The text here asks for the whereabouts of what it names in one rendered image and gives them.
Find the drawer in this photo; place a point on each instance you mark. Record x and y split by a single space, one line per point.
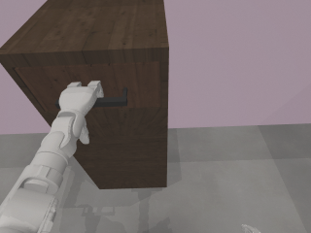
142 80

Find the left robot forearm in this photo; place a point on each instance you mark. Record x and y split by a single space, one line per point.
45 172

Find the handle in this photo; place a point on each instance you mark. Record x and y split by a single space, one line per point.
107 101

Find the robot left upper arm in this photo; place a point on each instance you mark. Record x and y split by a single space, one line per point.
29 211

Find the left robot hand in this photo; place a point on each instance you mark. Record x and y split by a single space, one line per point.
81 99

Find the cabinet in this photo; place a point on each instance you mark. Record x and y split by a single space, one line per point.
127 146

